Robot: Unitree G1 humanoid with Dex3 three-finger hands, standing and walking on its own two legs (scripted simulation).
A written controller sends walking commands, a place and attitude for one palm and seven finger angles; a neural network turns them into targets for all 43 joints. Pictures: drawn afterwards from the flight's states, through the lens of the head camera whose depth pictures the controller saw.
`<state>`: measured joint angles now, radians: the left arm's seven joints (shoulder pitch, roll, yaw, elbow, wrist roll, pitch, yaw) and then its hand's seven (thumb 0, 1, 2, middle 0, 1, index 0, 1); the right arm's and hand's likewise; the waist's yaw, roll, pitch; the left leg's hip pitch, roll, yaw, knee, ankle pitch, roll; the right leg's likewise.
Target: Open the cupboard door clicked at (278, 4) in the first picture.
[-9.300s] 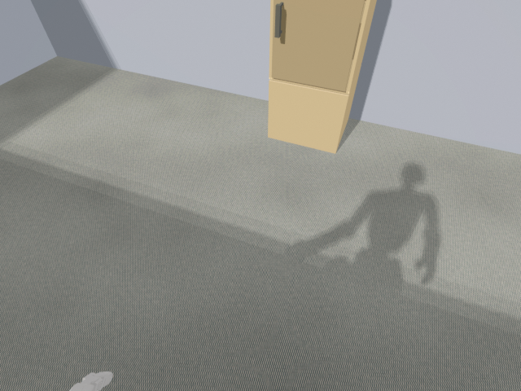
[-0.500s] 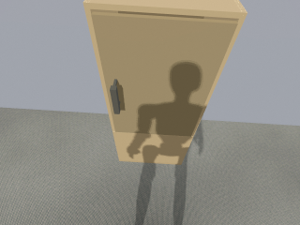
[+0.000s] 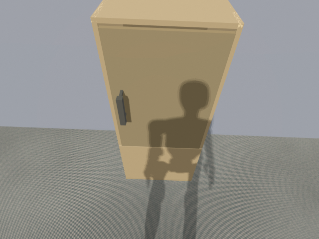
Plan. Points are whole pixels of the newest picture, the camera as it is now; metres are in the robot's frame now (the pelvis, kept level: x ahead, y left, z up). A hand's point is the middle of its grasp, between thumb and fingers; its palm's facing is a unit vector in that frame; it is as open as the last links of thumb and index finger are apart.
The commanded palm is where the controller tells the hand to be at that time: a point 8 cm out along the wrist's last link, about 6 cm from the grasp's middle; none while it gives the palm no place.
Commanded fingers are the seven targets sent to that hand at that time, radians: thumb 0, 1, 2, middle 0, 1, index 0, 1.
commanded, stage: look again from close up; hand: left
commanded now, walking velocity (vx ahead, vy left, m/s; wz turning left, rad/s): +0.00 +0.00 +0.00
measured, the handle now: (122, 107) +0.58 +0.18 -0.05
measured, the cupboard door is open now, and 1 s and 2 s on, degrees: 0 0 0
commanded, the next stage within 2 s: shuffle to correct the standing spot in 0.64 s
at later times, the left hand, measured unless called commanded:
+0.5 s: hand out of the picture +0.03 +0.18 -0.18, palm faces +0.05 -0.98 -0.19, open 7.4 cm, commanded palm none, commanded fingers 0.00 0.90 0.90 -0.20 -0.30 -0.20 -0.30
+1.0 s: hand out of the picture -0.08 +0.18 -0.17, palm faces +0.07 -0.98 -0.18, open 7.4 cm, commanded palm none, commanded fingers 0.00 0.90 0.90 -0.20 -0.30 -0.20 -0.30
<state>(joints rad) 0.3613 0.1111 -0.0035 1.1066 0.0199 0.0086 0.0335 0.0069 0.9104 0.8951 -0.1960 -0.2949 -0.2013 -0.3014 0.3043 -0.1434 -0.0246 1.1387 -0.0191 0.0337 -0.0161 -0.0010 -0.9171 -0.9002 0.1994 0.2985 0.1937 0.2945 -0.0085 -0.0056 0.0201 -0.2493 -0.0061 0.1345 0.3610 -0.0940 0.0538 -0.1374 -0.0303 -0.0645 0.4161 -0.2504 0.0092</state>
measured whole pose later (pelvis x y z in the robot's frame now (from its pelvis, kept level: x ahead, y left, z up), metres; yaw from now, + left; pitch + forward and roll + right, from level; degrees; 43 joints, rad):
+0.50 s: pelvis -0.01 +0.00 -0.01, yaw +1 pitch -2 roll -2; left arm 0.33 0.17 0.01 0.94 0.03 0.00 0.04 0.01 0.91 0.90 -0.20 -0.29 -0.20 -0.30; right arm 0.29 -0.17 -0.03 0.98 -0.03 0.00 -0.01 0.00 -0.92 -0.90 0.20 0.30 0.19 0.29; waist -0.01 -0.01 -0.02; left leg -0.33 0.01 0.11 0.55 -0.18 0.07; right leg -0.18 -0.02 -0.09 0.54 -0.31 0.01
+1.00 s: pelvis -0.01 +0.01 +0.00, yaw +1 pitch -2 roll -1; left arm 0.47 0.16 0.02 1.02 0.03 0.04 0.01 0.01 0.91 0.90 -0.19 -0.29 -0.20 -0.30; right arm 0.27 -0.16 -0.04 1.04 -0.03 0.04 -0.02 0.00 -0.91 -0.90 0.20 0.30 0.20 0.29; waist 0.01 0.01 -0.01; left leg -0.30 0.00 0.12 0.42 -0.17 0.06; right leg -0.17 -0.03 -0.07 0.45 -0.31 -0.02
